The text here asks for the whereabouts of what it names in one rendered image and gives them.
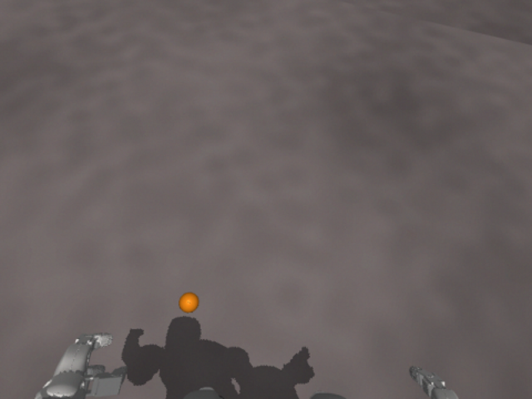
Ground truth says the left robot hand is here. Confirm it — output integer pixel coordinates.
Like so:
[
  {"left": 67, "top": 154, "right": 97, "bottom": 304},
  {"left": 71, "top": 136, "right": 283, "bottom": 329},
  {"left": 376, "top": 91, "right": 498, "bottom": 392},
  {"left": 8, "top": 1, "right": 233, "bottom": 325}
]
[{"left": 53, "top": 333, "right": 128, "bottom": 397}]

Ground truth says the left robot arm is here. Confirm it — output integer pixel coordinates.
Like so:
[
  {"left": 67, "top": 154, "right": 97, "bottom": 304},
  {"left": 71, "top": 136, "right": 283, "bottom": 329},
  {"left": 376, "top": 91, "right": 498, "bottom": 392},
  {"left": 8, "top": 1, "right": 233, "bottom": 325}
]
[{"left": 35, "top": 372, "right": 86, "bottom": 399}]

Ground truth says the ball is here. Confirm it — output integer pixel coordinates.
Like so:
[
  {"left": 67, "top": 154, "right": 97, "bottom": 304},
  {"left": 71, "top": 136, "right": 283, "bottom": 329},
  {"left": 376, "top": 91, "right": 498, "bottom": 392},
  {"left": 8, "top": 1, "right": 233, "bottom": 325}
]
[{"left": 179, "top": 293, "right": 199, "bottom": 313}]

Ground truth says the right robot hand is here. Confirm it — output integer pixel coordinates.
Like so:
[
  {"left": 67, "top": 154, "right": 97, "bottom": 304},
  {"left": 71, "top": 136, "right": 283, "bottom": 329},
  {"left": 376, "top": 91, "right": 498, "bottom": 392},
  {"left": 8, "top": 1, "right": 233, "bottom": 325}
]
[{"left": 409, "top": 367, "right": 459, "bottom": 399}]

